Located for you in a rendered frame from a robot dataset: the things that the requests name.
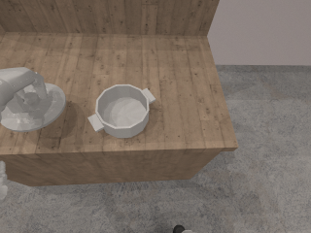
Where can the lid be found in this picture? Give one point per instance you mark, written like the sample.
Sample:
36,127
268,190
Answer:
45,113

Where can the knob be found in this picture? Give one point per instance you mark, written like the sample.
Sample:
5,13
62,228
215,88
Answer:
31,99

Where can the left robot forearm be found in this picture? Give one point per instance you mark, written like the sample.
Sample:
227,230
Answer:
6,95

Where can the table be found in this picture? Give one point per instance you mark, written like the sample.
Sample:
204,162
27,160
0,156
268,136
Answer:
87,46

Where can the pot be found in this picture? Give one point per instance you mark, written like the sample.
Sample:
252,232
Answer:
122,110

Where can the left robot hand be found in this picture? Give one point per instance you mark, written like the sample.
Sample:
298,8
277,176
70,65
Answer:
19,78

